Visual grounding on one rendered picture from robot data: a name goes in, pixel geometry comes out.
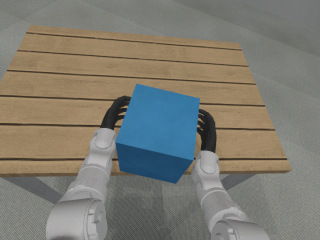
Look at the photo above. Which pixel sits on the right robot hand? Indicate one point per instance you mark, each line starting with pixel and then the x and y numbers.
pixel 208 135

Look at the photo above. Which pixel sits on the left robot upper arm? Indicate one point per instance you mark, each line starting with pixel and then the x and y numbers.
pixel 79 219

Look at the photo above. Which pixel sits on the robot right forearm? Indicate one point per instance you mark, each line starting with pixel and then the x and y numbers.
pixel 212 196

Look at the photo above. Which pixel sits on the carton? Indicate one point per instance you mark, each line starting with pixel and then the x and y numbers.
pixel 157 137

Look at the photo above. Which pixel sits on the right robot upper arm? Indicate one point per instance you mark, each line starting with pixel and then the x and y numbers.
pixel 229 229

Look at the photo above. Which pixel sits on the robot left forearm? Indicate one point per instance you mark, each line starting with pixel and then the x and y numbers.
pixel 94 174

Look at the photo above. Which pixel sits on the table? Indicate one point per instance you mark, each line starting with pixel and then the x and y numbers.
pixel 62 81

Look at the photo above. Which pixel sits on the left robot hand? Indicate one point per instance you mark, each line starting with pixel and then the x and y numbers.
pixel 112 114

